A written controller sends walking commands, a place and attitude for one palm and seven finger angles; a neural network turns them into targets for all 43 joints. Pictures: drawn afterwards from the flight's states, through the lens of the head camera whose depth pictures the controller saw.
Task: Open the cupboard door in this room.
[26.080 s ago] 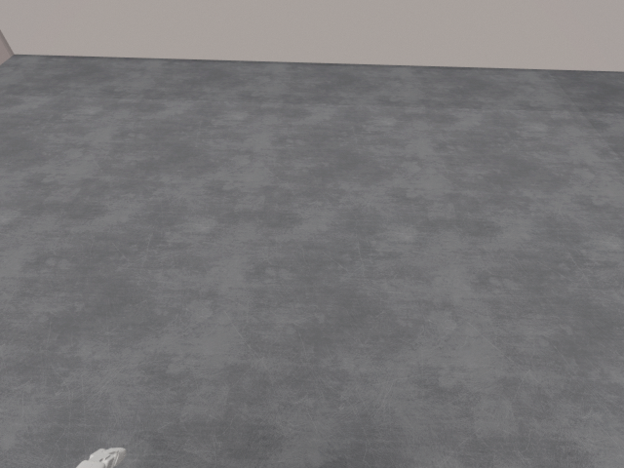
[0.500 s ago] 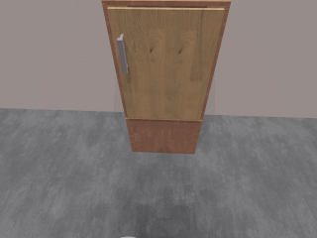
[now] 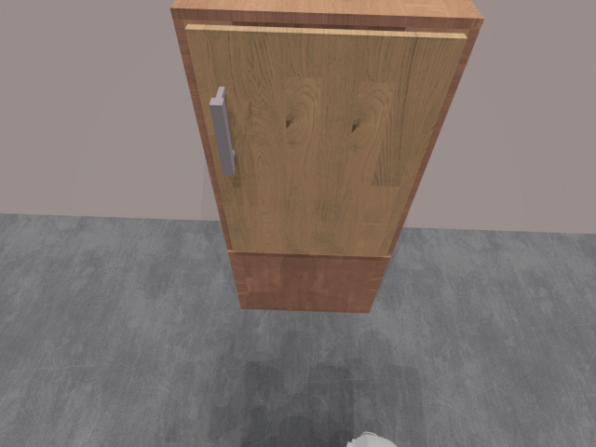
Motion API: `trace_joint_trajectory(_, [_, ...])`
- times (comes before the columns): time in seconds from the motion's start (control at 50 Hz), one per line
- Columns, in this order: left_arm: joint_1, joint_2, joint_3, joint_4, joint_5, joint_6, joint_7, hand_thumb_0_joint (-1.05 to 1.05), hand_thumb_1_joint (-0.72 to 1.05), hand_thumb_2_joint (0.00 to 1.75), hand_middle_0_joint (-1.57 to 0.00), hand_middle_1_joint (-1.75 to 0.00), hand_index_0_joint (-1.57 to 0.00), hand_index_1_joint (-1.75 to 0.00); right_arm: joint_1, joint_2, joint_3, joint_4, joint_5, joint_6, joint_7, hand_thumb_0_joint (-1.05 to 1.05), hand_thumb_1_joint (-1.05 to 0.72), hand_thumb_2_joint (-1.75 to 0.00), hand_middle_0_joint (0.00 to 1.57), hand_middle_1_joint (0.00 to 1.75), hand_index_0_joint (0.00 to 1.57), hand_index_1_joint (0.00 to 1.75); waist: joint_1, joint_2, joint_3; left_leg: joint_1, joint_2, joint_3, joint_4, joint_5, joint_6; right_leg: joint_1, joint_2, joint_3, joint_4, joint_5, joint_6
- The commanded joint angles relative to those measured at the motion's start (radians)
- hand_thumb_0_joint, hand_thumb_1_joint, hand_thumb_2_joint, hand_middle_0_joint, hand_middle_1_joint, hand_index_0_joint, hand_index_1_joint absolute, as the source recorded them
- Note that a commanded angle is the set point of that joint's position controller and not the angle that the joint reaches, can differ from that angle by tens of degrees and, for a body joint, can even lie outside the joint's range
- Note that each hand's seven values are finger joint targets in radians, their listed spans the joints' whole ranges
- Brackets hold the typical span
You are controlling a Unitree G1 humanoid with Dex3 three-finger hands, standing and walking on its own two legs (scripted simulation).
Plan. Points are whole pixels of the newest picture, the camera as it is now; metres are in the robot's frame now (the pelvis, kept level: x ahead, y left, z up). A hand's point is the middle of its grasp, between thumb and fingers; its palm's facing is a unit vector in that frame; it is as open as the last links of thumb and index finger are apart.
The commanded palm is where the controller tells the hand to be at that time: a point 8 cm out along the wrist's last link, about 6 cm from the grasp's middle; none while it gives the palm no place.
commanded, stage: come to a stop and stand still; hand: left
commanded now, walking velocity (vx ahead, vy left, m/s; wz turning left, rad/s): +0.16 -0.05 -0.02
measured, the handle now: (225, 132) +0.61 +0.18 +0.06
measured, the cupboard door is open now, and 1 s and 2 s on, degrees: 0 0 0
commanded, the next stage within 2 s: none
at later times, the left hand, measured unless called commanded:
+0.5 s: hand out of the picture +0.12 +0.20 -0.18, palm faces +0.06 -0.97 -0.23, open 7.3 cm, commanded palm none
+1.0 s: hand out of the picture +0.08 +0.19 -0.17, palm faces -0.01 -0.98 -0.18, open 7.4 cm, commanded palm none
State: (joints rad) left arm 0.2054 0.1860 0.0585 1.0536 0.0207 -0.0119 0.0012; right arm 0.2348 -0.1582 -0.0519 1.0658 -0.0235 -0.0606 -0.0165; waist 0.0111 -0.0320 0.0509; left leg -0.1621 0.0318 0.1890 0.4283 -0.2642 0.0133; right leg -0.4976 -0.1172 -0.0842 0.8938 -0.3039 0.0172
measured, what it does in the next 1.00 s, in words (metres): steps on the spot: right foot, then left foot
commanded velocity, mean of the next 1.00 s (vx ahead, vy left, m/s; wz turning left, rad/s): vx -0.07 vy -0.03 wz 0.00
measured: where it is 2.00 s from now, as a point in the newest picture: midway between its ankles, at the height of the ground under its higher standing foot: outside the picture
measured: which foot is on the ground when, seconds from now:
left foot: down 0.00-0.12, up 0.14-0.50, down 0.52-1.00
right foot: up 0.00-0.08, down 0.10-0.52, up 0.54-1.00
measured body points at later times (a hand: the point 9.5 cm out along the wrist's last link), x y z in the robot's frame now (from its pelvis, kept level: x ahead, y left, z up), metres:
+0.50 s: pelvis +0.06 +0.01 -0.01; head +0.12 +0.02 +0.44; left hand +0.12 +0.25 -0.16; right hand +0.15 -0.24 -0.15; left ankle +0.06 +0.12 -0.73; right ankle +0.11 -0.13 -0.74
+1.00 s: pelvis +0.04 +0.01 +0.01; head +0.07 +0.02 +0.46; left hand +0.08 +0.24 -0.16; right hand +0.03 -0.23 -0.14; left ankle +0.06 +0.12 -0.74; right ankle +0.00 -0.14 -0.71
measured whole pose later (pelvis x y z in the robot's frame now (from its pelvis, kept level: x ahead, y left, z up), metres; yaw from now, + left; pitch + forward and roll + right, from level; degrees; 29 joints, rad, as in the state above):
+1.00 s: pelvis +0.04 +0.01 +0.01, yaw -1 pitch +0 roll -1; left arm 0.19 0.21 0.04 1.08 0.01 0.05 0.00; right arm 0.27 -0.15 -0.05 1.09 -0.02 0.00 -0.03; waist -0.03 -0.03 0.06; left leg -0.23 0.05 0.08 0.40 -0.17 0.01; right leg -0.27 -0.05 -0.02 0.69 -0.42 0.04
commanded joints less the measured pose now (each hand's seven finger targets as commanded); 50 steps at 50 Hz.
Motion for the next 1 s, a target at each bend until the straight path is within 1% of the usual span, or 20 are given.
trace_joint_trajectory(0.0, [0.077, 0.013, -0.003, -0.04, 0.004, -0.002, -0.016, 0.0, 0.9, 0.9, -0.2, -0.3, -0.2, -0.3, 0.025, -0.14, -0.032, -0.028, -0.006, 0.005, -0.002, 0.0, -0.9, -0.9, 0.2, 0.3, 0.2, 0.3, 0.004, 0.155, 0.038, -0.099, 0.268, -0.167, -0.155, 0.139, 0.129, 0.145, 0.009, -0.013, -0.204, 0.045, 0.0])
trace_joint_trajectory(0.06, [0.169, 0.056, 0.0, -0.005, 0.007, -0.019, -0.009, 0.0, 0.9, 0.9, -0.2, -0.3, -0.2, -0.3, 0.026, -0.123, -0.021, -0.013, -0.002, 0.017, 0.0, 0.0, -0.9, -0.9, 0.2, 0.3, 0.2, 0.3, 0.056, 0.038, -0.001, -0.137, 0.174, -0.1, 0.047, 0.097, 0.046, 0.36, 0.033, -0.038, -0.408, 0.194, 0.0])
trace_joint_trajectory(0.08, [0.215, 0.125, 0.009, 0.007, 0.011, -0.034, 0.005, 0.0, 0.9, 0.9, -0.2, -0.3, -0.2, -0.3, 0.06, -0.067, -0.008, -0.011, 0.005, 0.016, 0.002, 0.0, -0.9, -0.9, 0.2, 0.3, 0.2, 0.3, 0.069, -0.142, -0.053, -0.215, 0.082, -0.04, 0.237, -0.025, -0.006, 0.468, -0.11, 0.144, -0.468, 0.419, -0.036])
trace_joint_trajectory(0.1, [0.207, 0.183, 0.006, 0.004, 0.001, -0.041, 0.014, 0.0, 0.9, 0.9, -0.2, -0.3, -0.2, -0.3, 0.092, -0.033, 0.006, -0.021, 0.018, 0.028, 0.002, 0.0, -0.9, -0.9, 0.2, 0.3, 0.2, 0.3, 0.038, -0.242, -0.066, -0.239, 0.016, -0.055, 0.371, -0.303, -0.039, 0.452, -0.29, 0.301, -0.54, 0.711, -0.128])
trace_joint_trajectory(0.14, [0.096, 0.199, 0.007, -0.024, -0.005, -0.043, 0.026, 0.0, 0.9, 0.9, -0.2, -0.3, -0.2, -0.3, 0.098, -0.083, -0.003, -0.003, 0.025, 0.052, -0.009, 0.0, -0.9, -0.9, 0.2, 0.3, 0.2, 0.3, 0.016, -0.243, -0.103, -0.186, 0.036, -0.168, 0.465, -0.341, -0.036, 0.411, -0.291, 0.275, -0.519, 0.951, -0.201])
trace_joint_trajectory(0.16, [0.068, 0.172, 0.003, -0.032, -0.003, -0.032, 0.034, 0.0, 0.9, 0.9, -0.2, -0.3, -0.2, -0.3, 0.086, -0.073, 0.0, 0.006, 0.029, 0.058, -0.011, 0.0, -0.9, -0.9, 0.2, 0.3, 0.2, 0.3, 0.018, -0.173, -0.102, -0.199, 0.035, -0.187, 0.486, -0.317, -0.037, 0.42, -0.283, 0.24, -0.484, 0.985, -0.22])
trace_joint_trajectory(0.2, [0.042, 0.176, 0.009, -0.043, -0.001, -0.012, 0.045, 0.0, 0.9, 0.9, -0.2, -0.3, -0.2, -0.3, 0.054, -0.066, -0.002, 0.009, 0.028, 0.076, -0.012, 0.0, -0.9, -0.9, 0.2, 0.3, 0.2, 0.3, 0.024, -0.079, -0.111, -0.217, 0.016, -0.186, 0.514, -0.287, -0.042, 0.437, -0.266, 0.183, -0.466, 0.966, -0.218])
trace_joint_trajectory(0.32, [0.003, 0.184, 0.033, -0.088, 0.007, 0.014, 0.05, 0.0, 0.9, 0.9, -0.2, -0.3, -0.2, -0.3, 0.001, -0.081, -0.016, -0.044, 0.016, 0.107, 0.001, 0.0, -0.9, -0.9, 0.2, 0.3, 0.2, 0.3, 0.024, -0.117, -0.12, -0.255, -0.003, -0.188, 0.558, -0.202, -0.064, 0.392, -0.243, 0.124, -0.483, 0.829, -0.203])
trace_joint_trajectory(0.4, [-0.027, 0.192, 0.035, -0.108, 0.014, 0.023, 0.043, 0.0, 0.9, 0.9, -0.2, -0.3, -0.2, -0.3, 0.006, -0.073, -0.013, -0.068, 0.019, 0.099, 0.004, 0.0, -0.9, -0.9, 0.2, 0.3, 0.2, 0.3, 0.007, -0.154, -0.125, -0.166, -0.003, -0.16, 0.391, -0.165, -0.057, 0.329, -0.211, 0.113, -0.486, 0.629, -0.189])
trace_joint_trajectory(0.46, [-0.04, 0.181, 0.029, -0.104, 0.003, 0.032, 0.036, 0.0, 0.9, 0.9, -0.2, -0.3, -0.2, -0.3, 0.067, -0.08, -0.009, -0.054, 0.015, 0.079, 0.004, 0.0, -0.9, -0.9, 0.2, 0.3, 0.2, 0.3, -0.038, -0.128, -0.128, 0.015, -0.002, -0.113, 0.069, 0.074, -0.049, 0.227, -0.14, 0.08, -0.412, 0.364, -0.106])
trace_joint_trajectory(0.48, [-0.013, 0.139, 0.019, -0.107, -0.004, 0.038, 0.032, 0.0, 0.9, 0.9, -0.2, -0.3, -0.2, -0.3, 0.075, -0.123, -0.014, -0.055, 0.013, 0.067, 0.004, 0.0, -0.9, -0.9, 0.2, 0.3, 0.2, 0.3, -0.038, 0.01, -0.124, 0.081, 0.075, -0.199, -0.032, 0.121, -0.03, 0.143, -0.071, 0.052, -0.323, 0.166, -0.06])
trace_joint_trajectory(0.5, [0.024, 0.075, 0.005, -0.111, -0.008, 0.043, 0.028, 0.0, 0.9, 0.9, -0.2, -0.3, -0.2, -0.3, 0.054, -0.198, -0.026, -0.08, 0.004, 0.056, 0.004, 0.0, -0.9, -0.9, 0.2, 0.3, 0.2, 0.3, -0.029, 0.277, -0.092, 0.012, 0.285, -0.453, -0.153, 0.225, 0.039, 0.068, 0.045, -0.005, -0.189, -0.153, 0.005])
trace_joint_trajectory(0.52, [0.015, 0.079, 0.002, -0.119, -0.006, 0.047, 0.028, 0.0, 0.9, 0.9, -0.2, -0.3, -0.2, -0.3, 0.006, -0.233, -0.028, -0.107, 0.0, 0.06, -0.006, 0.0, -0.9, -0.9, 0.2, 0.3, 0.2, 0.3, -0.029, 0.264, -0.043, -0.104, 0.366, -0.528, -0.203, 0.256, 0.119, 0.081, 0.076, 0.059, -0.052, -0.264, 0.013])
trace_joint_trajectory(0.54, [0.004, 0.09, 0.008, -0.101, -0.001, 0.061, 0.03, 0.0, 0.9, 0.9, -0.2, -0.3, -0.2, -0.3, -0.02, -0.234, -0.028, -0.103, -0.004, 0.055, -0.02, 0.0, -0.9, -0.9, 0.2, 0.3, 0.2, 0.3, -0.029, 0.3, -0.036, -0.12, 0.352, -0.517, -0.221, 0.244, 0.114, 0.078, 0.077, 0.124, 0.049, -0.256, 0.011])
trace_joint_trajectory(0.6, [0.062, 0.116, 0.022, -0.04, 0.0, 0.055, 0.007, 0.0, 0.9, 0.9, -0.2, -0.3, -0.2, -0.3, -0.077, -0.17, -0.007, -0.104, 0.0, 0.048, -0.032, 0.0, -0.9, -0.9, 0.2, 0.3, 0.2, 0.3, 0.012, 0.17, -0.025, -0.035, 0.262, -0.371, -0.184, 0.245, 0.102, 0.012, 0.082, 0.153, 0.163, -0.1, 0.023])
trace_joint_trajectory(0.72, [0.05, 0.105, 0.02, -0.037, 0.001, 0.058, 0.001, 0.0, 0.9, 0.9, -0.2, -0.3, -0.2, -0.3, 0.057, -0.171, -0.022, -0.056, 0.004, 0.04, -0.044, 0.0, -0.9, -0.9, 0.2, 0.3, 0.2, 0.3, -0.036, 0.137, -0.066, 0.133, 0.28, -0.328, -0.155, 0.441, 0.114, -0.036, 0.075, 0.144, 0.177, -0.07, 0.05])
trace_joint_trajectory(0.82, [0.016, 0.081, 0.006, -0.04, -0.003, 0.058, -0.002, 0.0, 0.9, 0.9, -0.2, -0.3, -0.2, -0.3, 0.109, -0.175, -0.028, -0.025, 0.002, 0.043, -0.043, 0.0, -0.9, -0.9, 0.2, 0.3, 0.2, 0.3, -0.057, 0.175, -0.078, 0.175, 0.28, -0.333, -0.143, 0.484, 0.133, 0.006, 0.06, 0.108, 0.036, -0.12, 0.05])
trace_joint_trajectory(0.88, [-0.004, 0.057, -0.006, -0.034, -0.006, 0.056, 0.0, 0.0, 0.9, 0.9, -0.2, -0.3, -0.2, -0.3, 0.091, -0.178, -0.033, -0.01, -0.001, 0.05, -0.033, 0.0, -0.9, -0.9, 0.2, 0.3, 0.2, 0.3, -0.06, 0.217, -0.057, 0.086, 0.264, -0.319, -0.164, 0.316, 0.132, 0.093, 0.056, 0.072, -0.083, -0.152, 0.038])
trace_joint_trajectory(0.94, [0.03, 0.046, -0.015, -0.014, -0.013, 0.044, 0.005, 0.0, 0.9, 0.9, -0.2, -0.3, -0.2, -0.3, 0.06, -0.177, -0.033, -0.001, -0.002, 0.054, -0.024, 0.0, -0.9, -0.9, 0.2, 0.3, 0.2, 0.3, -0.035, 0.239, -0.059, 0.01, 0.239, -0.333, -0.161, 0.211, 0.117, 0.214, 0.074, 0.038, -0.268, -0.131, 0.018])
trace_joint_trajectory(0.98, [0.106, 0.046, -0.017, 0.022, -0.011, 0.035, 0.01, 0.0, 0.9, 0.9, -0.2, -0.3, -0.2, -0.3, 0.045, -0.167, -0.034, 0.007, 0.005, 0.059, -0.019, 0.0, -0.9, -0.9, 0.2, 0.3, 0.2, 0.3, 0.0, 0.191, -0.069, -0.074, 0.196, -0.296, -0.119, 0.082, 0.073, 0.357, 0.082, 0.006, -0.463, 0.043, 0.014])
